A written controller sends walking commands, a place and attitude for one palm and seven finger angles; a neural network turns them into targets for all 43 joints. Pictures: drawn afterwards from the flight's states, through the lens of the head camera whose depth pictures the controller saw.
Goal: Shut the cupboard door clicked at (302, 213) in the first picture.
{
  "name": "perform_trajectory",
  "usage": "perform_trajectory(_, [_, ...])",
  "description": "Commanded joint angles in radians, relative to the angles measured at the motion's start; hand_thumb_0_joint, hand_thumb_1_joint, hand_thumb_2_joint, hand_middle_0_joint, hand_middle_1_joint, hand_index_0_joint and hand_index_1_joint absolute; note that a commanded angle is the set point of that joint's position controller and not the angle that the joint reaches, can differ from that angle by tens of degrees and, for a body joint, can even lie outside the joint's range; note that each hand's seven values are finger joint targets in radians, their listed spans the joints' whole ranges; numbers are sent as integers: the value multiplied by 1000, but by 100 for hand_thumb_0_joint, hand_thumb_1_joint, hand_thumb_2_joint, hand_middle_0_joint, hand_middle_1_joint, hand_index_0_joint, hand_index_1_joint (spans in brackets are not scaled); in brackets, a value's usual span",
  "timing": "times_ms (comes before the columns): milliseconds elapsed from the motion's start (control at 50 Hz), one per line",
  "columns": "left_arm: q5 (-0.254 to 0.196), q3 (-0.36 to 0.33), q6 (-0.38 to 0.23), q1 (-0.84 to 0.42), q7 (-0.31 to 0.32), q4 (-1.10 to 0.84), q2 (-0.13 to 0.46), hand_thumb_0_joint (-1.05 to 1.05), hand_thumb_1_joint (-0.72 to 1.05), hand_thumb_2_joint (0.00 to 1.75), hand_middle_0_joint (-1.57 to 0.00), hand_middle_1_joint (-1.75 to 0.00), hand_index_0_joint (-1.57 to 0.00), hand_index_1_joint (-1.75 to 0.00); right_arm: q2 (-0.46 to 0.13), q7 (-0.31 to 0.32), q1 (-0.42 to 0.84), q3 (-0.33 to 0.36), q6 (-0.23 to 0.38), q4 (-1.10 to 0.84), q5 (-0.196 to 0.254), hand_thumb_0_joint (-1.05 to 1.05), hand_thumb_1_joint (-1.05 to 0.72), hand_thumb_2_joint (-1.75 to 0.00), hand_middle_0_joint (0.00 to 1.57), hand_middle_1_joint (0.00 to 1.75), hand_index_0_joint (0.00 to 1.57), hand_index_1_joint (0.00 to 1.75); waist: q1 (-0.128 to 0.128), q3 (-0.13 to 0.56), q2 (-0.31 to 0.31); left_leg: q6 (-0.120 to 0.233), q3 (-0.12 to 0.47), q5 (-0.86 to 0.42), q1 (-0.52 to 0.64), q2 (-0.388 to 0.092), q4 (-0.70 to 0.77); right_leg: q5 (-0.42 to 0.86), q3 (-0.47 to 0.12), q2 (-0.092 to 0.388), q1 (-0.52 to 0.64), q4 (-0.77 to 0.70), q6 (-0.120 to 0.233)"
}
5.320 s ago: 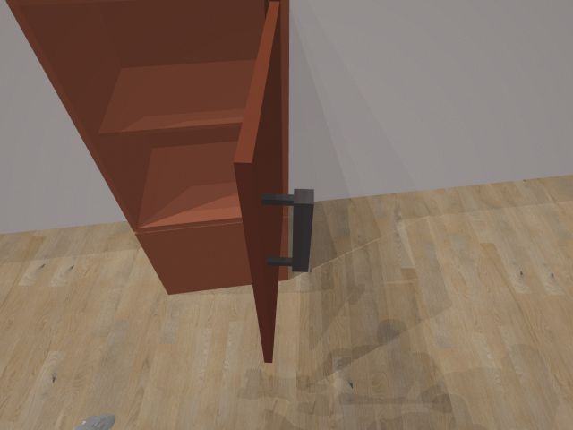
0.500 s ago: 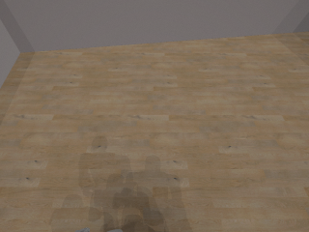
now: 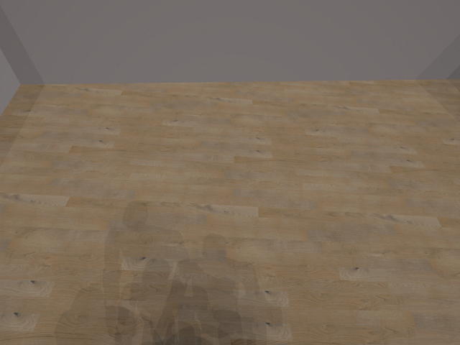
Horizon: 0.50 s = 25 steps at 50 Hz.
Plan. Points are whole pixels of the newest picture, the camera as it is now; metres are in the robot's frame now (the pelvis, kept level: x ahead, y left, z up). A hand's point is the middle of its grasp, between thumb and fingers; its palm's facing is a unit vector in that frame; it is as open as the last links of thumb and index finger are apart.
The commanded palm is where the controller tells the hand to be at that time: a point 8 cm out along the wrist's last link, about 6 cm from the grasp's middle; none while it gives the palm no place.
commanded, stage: walk around to get in front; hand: left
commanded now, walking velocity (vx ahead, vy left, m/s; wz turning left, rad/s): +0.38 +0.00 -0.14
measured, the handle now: out of the picture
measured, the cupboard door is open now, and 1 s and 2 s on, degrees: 79 79 79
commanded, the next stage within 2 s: walk to a spot facing it in 0.82 s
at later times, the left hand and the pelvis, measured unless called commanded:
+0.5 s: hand (184, 271) +0.30 +0.12 -0.16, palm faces +0.03 -0.97 -0.22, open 7.2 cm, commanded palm none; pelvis +0.23 -0.06 +0.00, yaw -2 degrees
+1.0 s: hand (175, 217) +0.44 +0.17 -0.18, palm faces +0.05 -0.99 -0.15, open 7.4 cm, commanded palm none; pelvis +0.44 +0.00 +0.00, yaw -1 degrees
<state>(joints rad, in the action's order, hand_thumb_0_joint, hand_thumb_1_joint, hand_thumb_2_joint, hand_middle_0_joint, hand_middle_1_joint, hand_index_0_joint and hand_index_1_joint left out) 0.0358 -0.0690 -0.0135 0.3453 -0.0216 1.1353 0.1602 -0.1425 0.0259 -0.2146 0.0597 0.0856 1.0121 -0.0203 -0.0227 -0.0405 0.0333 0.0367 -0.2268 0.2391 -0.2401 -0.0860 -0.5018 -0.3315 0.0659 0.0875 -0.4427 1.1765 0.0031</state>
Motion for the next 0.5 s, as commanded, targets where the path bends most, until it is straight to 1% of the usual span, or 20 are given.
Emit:
perform_trajectory(0, [2, -12, 1, -7, 0, -93, -3, 0, 90, 90, -20, -30, -20, -30, -109, -1, -127, 17, 8, 24, -6, 0, -90, -90, 20, 30, 20, 30, 11, -38, -117, 76, 187, 15, 39, -247, 363, 111, -17, 66, -138, -73, -25])
perform_trajectory(40, [1, -13, 6, -54, -4, -116, 2, 0, 90, 90, -20, -30, -20, -30, -118, -3, -143, 15, 7, 34, -3, 0, -90, -90, 20, 30, 20, 30, 15, -68, -140, 79, 153, 14, 51, -237, 381, 157, -4, 75, -166, -158, -37])
perform_trajectory(80, [0, -14, 3, -126, -8, -144, 10, 0, 90, 90, -20, -30, -20, -30, -116, -4, -177, 16, 6, 50, -4, 0, -90, -90, 20, 30, 20, 30, 32, -73, -137, 80, 128, -32, 88, -227, 376, 181, 13, 71, -163, -278, -39])
perform_trajectory(100, [-1, -13, 2, -155, -9, -156, 10, 0, 90, 90, -20, -30, -20, -30, -122, -5, -185, 17, 4, 55, -6, 0, -90, -90, 20, 30, 20, 30, 36, -72, -142, 86, 115, -61, 121, -234, 364, 174, 27, 67, -163, -346, -39])
perform_trajectory(120, [-2, -11, -1, -195, -9, -165, 14, 0, 90, 90, -20, -30, -20, -30, -123, -6, -210, 17, 2, 65, -7, 0, -90, -90, 20, 30, 20, 30, 54, -78, -136, 85, 108, -88, 135, -232, 353, 168, 39, 55, -149, -400, -37])
perform_trajectory(180, [-3, -10, -14, -250, -9, -184, 20, 0, 90, 90, -20, -30, -20, -30, -127, -9, -238, 19, -5, 85, -14, 0, -90, -90, 20, 30, 20, 30, 64, -73, -144, 79, 98, -172, 171, -249, 293, 157, 60, 23, -91, -514, -17])
perform_trajectory(200, [-2, -11, -19, -242, -10, -182, 26, 0, 90, 90, -20, -30, -20, -30, -134, -9, -239, 18, -9, 88, -16, 0, -90, -90, 20, 30, 20, 30, 55, -62, -143, 72, 91, -200, 176, -248, 260, 146, 74, 4, -40, -549, -8])
perform_trajectory(220, [-2, -14, -25, -197, -9, -169, 38, 0, 90, 90, -20, -30, -20, -30, -141, -9, -231, 19, -12, 92, -15, 0, -90, -90, 20, 30, 20, 30, 29, -32, -132, 61, 76, -276, 179, -240, 190, 137, 95, -22, 45, -594, 3])
perform_trajectory(240, [0, -20, -32, -89, -7, -133, 60, 0, 90, 90, -20, -30, -20, -30, -145, -9, -217, 17, -14, 91, -11, 0, -90, -90, 20, 30, 20, 30, -24, 22, -100, 38, 38, -359, 161, -208, 57, 160, 120, -56, 194, -648, 15])
perform_trajectory(260, [2, -34, -43, 71, 1, -82, 118, 0, 90, 90, -20, -30, -20, -30, -135, -16, -205, 18, -14, 91, -4, 0, -90, -90, 20, 30, 20, 30, -97, 103, -16, 5, -1, -344, 60, -160, -155, 162, 74, -34, 420, -683, 37])
perform_trajectory(280, [9, -66, -56, 204, 15, -45, 240, 0, 90, 90, -20, -30, -20, -30, -66, -25, -234, 4, -9, 66, 10, 0, -90, -90, 20, 30, 20, 30, -137, 215, 236, -37, -43, 11, -210, -57, -478, 83, -262, 230, 669, -766, 116])
perform_trajectory(300, [-15, -69, -49, 252, 19, -38, 301, 0, 90, 90, -20, -30, -20, -30, -63, -25, -174, -2, -13, 17, 11, 0, -90, -90, 20, 30, 20, 30, -132, 208, 256, -41, 76, 340, -386, 19, -710, 98, -536, 369, 694, -897, 185])
perform_trajectory(320, [-18, -68, -48, 172, 23, -55, 287, 0, 90, 90, -20, -30, -20, -30, -76, -24, -142, 9, -16, 20, 13, 0, -90, -90, 20, 30, 20, 30, -110, 170, 203, -28, 171, 270, -419, -29, -825, -65, -535, 378, 579, -942, 192])
perform_trajectory(340, [-17, -54, -49, 70, 26, -86, 234, 0, 90, 90, -20, -30, -20, -30, -75, -24, -115, 13, -18, 18, 7, 0, -90, -90, 20, 30, 20, 30, -76, 95, 151, -30, 201, 172, -448, -63, -854, -163, -484, 355, 461, -976, 179])
perform_trajectory(360, [-17, -39, -49, -4, 32, -103, 168, 0, 90, 90, -20, -30, -20, -30, -71, -24, -99, 16, -24, 29, -1, 0, -90, -90, 20, 30, 20, 30, -40, 32, 63, -30, 213, 94, -415, -102, -810, -139, -358, 315, 342, -982, 155])
perform_trajectory(380, [-11, -23, -56, -41, 34, -112, 129, 0, 90, 90, -20, -30, -20, -30, -47, -25, -120, 9, -32, 40, -7, 0, -90, -90, 20, 30, 20, 30, -7, 0, 55, -41, 203, 54, -373, -111, -758, -59, -257, 273, 257, -994, 133])
perform_trajectory(400, [-9, -15, -63, -43, 34, -107, 100, 0, 90, 90, -20, -30, -20, -30, -31, -25, -149, 6, -42, 51, -10, 0, -90, -90, 20, 30, 20, 30, 14, -4, 68, -50, 191, 31, -345, -111, -716, 11, -188, 244, 221, -1002, 125])
perform_trajectory(420, [-8, -11, -65, -39, 34, -102, 94, 0, 90, 90, -20, -30, -20, -30, -24, -28, -170, 6, -50, 57, -10, 0, -90, -90, 20, 30, 20, 30, 28, -10, 72, -58, 177, 17, -326, -105, -674, 48, -130, 222, 197, -1005, 118])
perform_trajectory(460, [-3, -15, -74, -18, 37, -91, 75, 0, 90, 90, -20, -30, -20, -30, -7, -33, -173, 10, -58, 50, -12, 0, -90, -90, 20, 30, 20, 30, 40, -18, 77, -68, 165, -10, -330, -103, -594, 96, -83, 204, 194, -1014, 126])
perform_trajectory(480, [-5, -11, -76, -16, 36, -89, 84, 0, 90, 90, -20, -30, -20, -30, -11, -37, -144, 9, -60, 34, -11, 0, -90, -90, 20, 30, 20, 30, 39, -33, 65, -73, 160, -29, -337, -104, -552, 99, -66, 206, 184, -1024, 133])
